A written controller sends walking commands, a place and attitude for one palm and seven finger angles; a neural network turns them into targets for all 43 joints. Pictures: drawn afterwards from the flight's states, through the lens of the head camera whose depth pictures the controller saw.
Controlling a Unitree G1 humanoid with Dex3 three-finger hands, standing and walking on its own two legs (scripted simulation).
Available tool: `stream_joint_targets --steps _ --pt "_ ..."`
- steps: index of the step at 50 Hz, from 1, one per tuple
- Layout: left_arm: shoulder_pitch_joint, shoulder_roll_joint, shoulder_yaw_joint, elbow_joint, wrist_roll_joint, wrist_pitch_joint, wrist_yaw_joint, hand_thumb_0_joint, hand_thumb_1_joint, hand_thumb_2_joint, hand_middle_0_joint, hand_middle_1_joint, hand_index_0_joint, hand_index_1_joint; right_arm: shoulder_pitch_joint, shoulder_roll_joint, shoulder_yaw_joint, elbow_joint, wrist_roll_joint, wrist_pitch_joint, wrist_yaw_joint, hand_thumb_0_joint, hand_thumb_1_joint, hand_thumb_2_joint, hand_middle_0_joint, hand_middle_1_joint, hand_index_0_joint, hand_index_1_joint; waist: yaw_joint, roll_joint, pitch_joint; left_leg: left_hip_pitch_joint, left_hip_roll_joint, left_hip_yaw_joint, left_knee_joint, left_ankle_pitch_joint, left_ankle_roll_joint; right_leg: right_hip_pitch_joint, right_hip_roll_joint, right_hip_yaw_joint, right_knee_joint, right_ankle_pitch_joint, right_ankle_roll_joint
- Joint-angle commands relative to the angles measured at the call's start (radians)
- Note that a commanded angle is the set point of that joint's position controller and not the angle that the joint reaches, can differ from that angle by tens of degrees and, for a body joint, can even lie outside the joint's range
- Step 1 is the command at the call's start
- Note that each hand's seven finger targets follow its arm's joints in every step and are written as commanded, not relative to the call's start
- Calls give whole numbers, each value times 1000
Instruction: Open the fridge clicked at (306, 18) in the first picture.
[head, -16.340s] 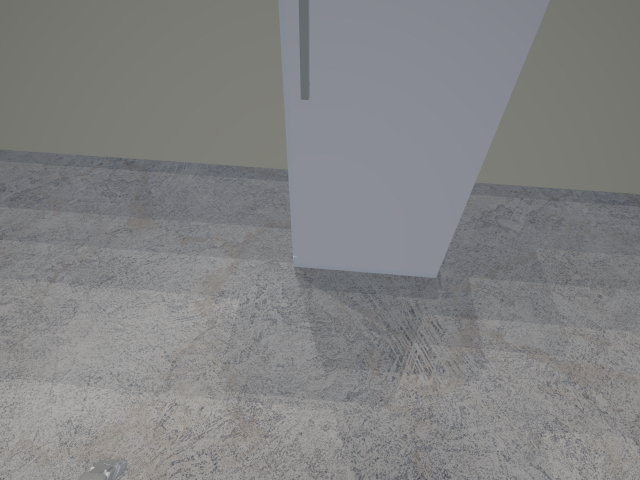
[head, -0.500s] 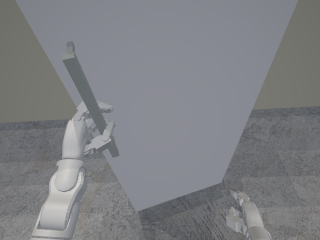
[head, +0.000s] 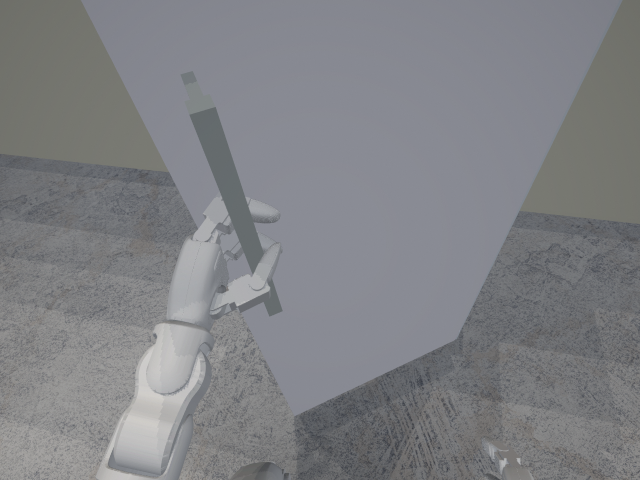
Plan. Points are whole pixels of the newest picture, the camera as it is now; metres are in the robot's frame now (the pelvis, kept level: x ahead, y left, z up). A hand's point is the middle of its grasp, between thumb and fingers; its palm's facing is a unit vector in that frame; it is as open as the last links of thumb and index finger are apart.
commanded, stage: walk backward, drawing the door open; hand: left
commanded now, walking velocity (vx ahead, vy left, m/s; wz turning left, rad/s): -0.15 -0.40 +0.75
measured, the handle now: (242, 222) +0.35 +0.07 +0.17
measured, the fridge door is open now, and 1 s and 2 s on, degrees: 36 67 77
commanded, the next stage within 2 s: stop walking and hold the door back in 1.18 s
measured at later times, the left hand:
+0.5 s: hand (369, 379) +0.19 -0.05 +0.14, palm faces +0.21 -0.96 -0.16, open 6.4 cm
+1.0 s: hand (514, 447) +0.13 -0.15 +0.14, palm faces +0.73 -0.65 -0.19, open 6.3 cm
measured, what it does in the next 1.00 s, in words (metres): steps to the right, turning left: left foot, then right foot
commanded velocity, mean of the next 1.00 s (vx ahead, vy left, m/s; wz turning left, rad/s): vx -0.15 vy -0.40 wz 0.75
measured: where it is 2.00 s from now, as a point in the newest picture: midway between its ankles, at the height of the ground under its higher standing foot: outside the picture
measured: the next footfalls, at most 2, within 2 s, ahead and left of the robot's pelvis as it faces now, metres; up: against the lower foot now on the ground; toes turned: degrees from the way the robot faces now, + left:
left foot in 0.10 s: -0.01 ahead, +0.13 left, +0.00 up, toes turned +10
right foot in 0.30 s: +0.07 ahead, -0.27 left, +0.00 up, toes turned +16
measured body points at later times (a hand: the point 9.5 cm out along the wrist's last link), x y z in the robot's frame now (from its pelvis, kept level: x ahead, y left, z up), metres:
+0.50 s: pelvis -0.05 -0.21 -0.02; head +0.02 -0.20 +0.43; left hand +0.17 +0.00 +0.15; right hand +0.23 -0.34 -0.11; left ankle -0.09 -0.10 -0.73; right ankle +0.03 -0.28 -0.74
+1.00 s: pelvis +0.02 -0.44 -0.02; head +0.07 -0.39 +0.42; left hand +0.09 -0.12 +0.15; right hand +0.32 -0.46 -0.11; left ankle -0.05 -0.37 -0.74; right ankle +0.10 -0.44 -0.73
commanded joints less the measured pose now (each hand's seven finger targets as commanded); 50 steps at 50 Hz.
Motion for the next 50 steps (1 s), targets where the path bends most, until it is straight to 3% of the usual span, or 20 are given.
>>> stream_joint_targets --steps 1,2,3,4,5,10,13,16,17,22,24,25,26,34,37,40,47,48,49,50 --pt "-290 41 1 -396 22 -147 -9 0 900 900 -450 -1400 -450 -1400 -92 -29 -5 -181 -1 -130 -9 0 -900 -900 200 300 200 300 18 -198 -245 239 8 109 -384 -44 34 126 -152 -2 -99 498 194" --pt "-316 34 -21 -399 20 -156 -8 0 900 900 -450 -1400 -450 -1400 -37 -42 -10 -164 5 -148 -7 0 -900 -900 200 300 200 300 -37 -145 -257 446 16 100 -687 89 59 -1 -61 -63 87 549 311" --pt "-287 14 -65 -359 8 -169 -13 0 900 900 -450 -1400 -450 -1400 -42 -93 -22 -175 -5 -156 3 0 -900 -900 200 300 200 300 -76 147 -239 690 240 -176 -916 412 120 -292 -10 0 524 253 352" --pt "-308 13 -59 -372 38 -192 -8 0 900 900 -450 -1400 -450 -1400 -148 -160 -37 -230 -45 -129 28 0 -900 -900 200 300 200 300 12 226 -298 579 603 -702 -787 751 253 -370 -62 241 870 -216 247" --pt "-333 83 7 -352 55 -190 -4 0 900 900 -450 -1400 -450 -1400 -173 -211 -64 -238 -13 -102 51 0 -900 -900 200 300 200 300 23 2 -272 499 623 -691 -756 795 289 -362 -69 353 924 -231 196" --pt "-315 -25 -56 -365 26 -166 -31 0 900 900 -450 -1400 -450 -1400 -203 -141 -53 -177 21 -138 76 0 -900 -900 200 300 200 300 54 102 -215 159 239 -238 -648 300 121 -7 -46 218 338 -98 204" --pt "-359 6 -53 -395 25 -161 -24 0 900 900 -450 -1400 -450 -1400 -184 -127 -54 -191 53 -134 79 0 -900 -900 200 300 200 300 25 133 -274 154 120 -200 -640 35 82 175 40 66 27 -39 238" --pt "-350 92 17 -476 17 -157 0 0 900 900 -450 -1400 -450 -1400 -205 -37 -28 -200 60 -102 76 0 -900 -900 200 300 200 300 32 -166 -308 41 -56 9 -203 -40 0 168 -204 185 -136 111 117" --pt "-279 117 65 -451 14 -140 -4 0 900 900 -450 -1400 -450 -1400 -211 -68 -72 -209 58 -98 56 0 -900 -900 200 300 200 300 84 -422 -367 50 -55 0 125 -153 8 115 -328 305 -189 25 26" --pt "-269 21 -11 -465 -1 -151 -15 0 900 900 -450 -1400 -450 -1400 -214 -34 -15 -228 25 -106 30 0 -900 -900 200 300 200 300 26 -212 -266 109 24 52 -267 -43 10 117 -246 62 79 440 7" --pt "-298 8 -47 -452 -2 -158 -24 0 900 900 -450 -1400 -450 -1400 -144 -77 -36 -223 17 -120 33 0 -900 -900 200 300 200 300 -29 -84 -280 524 177 -155 -632 337 65 -263 -170 39 397 161 97" --pt "-327 -12 -68 -472 13 -175 -28 0 900 900 -450 -1400 -450 -1400 -169 -159 -63 -245 -3 -130 43 0 -900 -900 200 300 200 300 1 162 -296 660 512 -686 -739 715 190 -486 -59 108 612 -277 174" --pt "-331 42 -26 -431 45 -194 -21 0 900 900 -450 -1400 -450 -1400 -170 -172 -59 -232 -11 -123 62 0 -900 -900 200 300 200 300 10 48 -303 628 598 -794 -743 717 278 -462 -80 268 706 -256 187" --pt "-268 54 46 -425 -6 -157 -8 0 900 900 -450 -1400 -450 -1400 -208 -125 -51 -206 46 -122 75 0 -900 -900 200 300 200 300 61 201 -275 96 188 -208 -654 10 89 220 16 107 61 -49 207" --pt "-268 196 159 -494 2 -144 17 0 900 900 -450 -1400 -450 -1400 -217 -32 -24 -214 48 -96 59 0 -900 -900 200 300 200 300 76 -300 -290 -35 -54 30 4 -158 -11 151 -273 333 -234 -31 57" --pt "-221 180 181 -519 -5 -142 12 0 900 900 -450 -1400 -450 -1400 -243 -42 -30 -200 19 -106 33 0 -900 -900 200 300 200 300 83 -215 -245 -116 31 -31 282 -201 -1 178 -342 319 -107 257 -81" --pt "-212 149 172 -487 -20 -161 20 0 900 900 -450 -1400 -450 -1400 -113 -59 -23 -211 6 -119 10 0 -900 -900 200 300 200 300 27 -163 -323 306 49 68 -528 63 30 54 -229 95 126 390 14" --pt "-208 141 147 -464 -28 -158 20 0 900 900 -450 -1400 -450 -1400 -88 -88 -35 -217 11 -115 9 0 -900 -900 200 300 200 300 -8 -38 -310 552 161 -65 -636 283 62 -179 -207 67 302 231 74" --pt "-226 130 145 -492 -26 -174 14 0 900 900 -450 -1400 -450 -1400 -122 -143 -49 -240 -7 -119 17 0 -900 -900 200 300 200 300 22 213 -299 690 501 -569 -738 692 207 -437 -67 95 533 -216 181" --pt "-241 171 185 -476 12 -203 14 0 900 900 -450 -1400 -450 -1400 -133 -154 -44 -233 -22 -114 29 0 -900 -900 200 300 200 300 47 167 -279 647 632 -724 -743 824 305 -456 -71 258 674 -281 209"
